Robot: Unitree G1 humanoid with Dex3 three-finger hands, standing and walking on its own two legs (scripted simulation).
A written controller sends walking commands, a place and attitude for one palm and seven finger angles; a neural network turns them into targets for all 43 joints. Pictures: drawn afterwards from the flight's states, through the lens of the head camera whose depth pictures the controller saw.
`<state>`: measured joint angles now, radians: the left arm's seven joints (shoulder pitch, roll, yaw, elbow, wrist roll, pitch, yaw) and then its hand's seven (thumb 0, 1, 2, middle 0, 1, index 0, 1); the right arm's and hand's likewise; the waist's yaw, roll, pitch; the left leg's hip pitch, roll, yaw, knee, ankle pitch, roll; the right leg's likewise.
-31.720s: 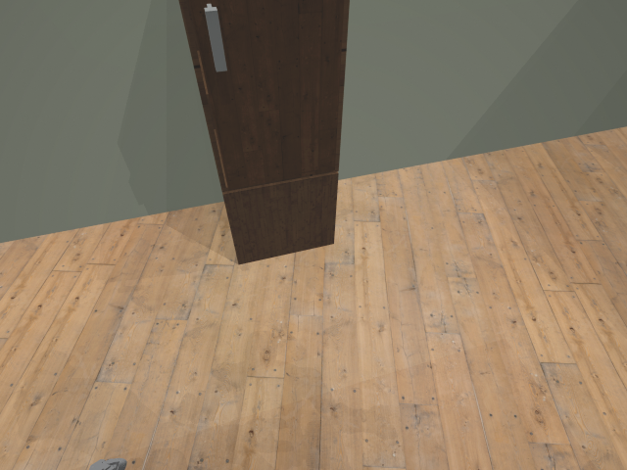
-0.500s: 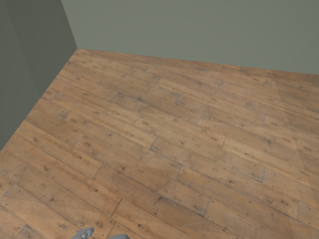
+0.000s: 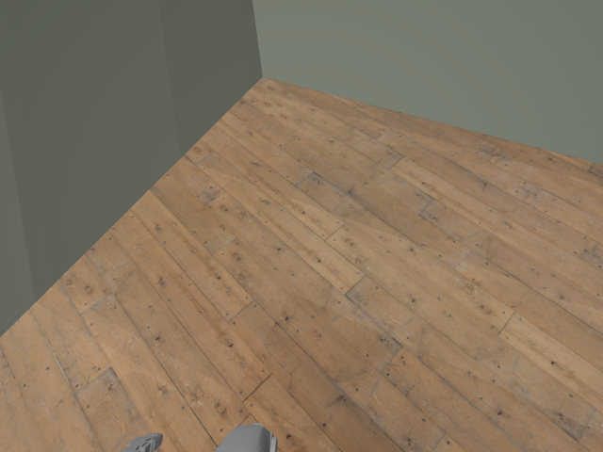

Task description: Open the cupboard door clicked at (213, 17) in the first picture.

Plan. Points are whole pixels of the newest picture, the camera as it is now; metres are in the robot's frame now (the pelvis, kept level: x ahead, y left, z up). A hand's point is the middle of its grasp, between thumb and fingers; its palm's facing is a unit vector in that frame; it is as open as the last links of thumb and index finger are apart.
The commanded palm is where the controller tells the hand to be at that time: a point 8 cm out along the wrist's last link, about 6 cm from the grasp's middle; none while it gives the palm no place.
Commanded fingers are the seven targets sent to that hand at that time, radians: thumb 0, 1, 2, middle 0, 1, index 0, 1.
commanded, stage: turn to face it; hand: left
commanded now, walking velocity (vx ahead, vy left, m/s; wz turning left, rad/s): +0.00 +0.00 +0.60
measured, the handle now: out of the picture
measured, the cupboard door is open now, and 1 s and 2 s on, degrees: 42 42 42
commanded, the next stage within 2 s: none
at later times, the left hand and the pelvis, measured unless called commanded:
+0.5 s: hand out of the picture +0.05 +0.22 -0.15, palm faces +0.33 -0.90 -0.28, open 7.4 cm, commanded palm none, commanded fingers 0.00 0.90 0.90 -0.20 -0.30 -0.20 -0.30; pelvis +0.03 -0.03 +0.00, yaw +19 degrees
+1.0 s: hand out of the picture -0.01 +0.20 -0.16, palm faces +0.60 -0.76 -0.25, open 7.4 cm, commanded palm none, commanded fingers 0.00 0.90 0.90 -0.20 -0.30 -0.20 -0.30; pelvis +0.04 -0.02 +0.00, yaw +37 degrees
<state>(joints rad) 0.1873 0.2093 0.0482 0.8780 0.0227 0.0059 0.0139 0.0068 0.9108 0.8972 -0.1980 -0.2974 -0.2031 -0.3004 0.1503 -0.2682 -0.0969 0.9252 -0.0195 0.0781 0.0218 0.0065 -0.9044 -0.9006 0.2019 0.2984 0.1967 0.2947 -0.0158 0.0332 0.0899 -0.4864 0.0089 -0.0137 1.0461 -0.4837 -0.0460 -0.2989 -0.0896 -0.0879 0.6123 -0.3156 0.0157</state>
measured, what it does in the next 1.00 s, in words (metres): steps on the spot, turning left: left foot, then right foot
